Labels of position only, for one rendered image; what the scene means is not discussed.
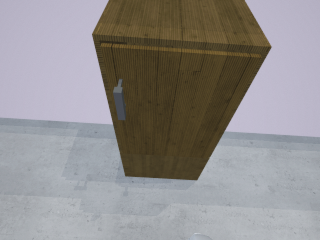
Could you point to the cupboard door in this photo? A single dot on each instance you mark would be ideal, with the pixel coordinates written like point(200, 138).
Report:
point(178, 100)

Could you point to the handle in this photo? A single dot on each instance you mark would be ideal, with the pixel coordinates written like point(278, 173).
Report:
point(120, 101)

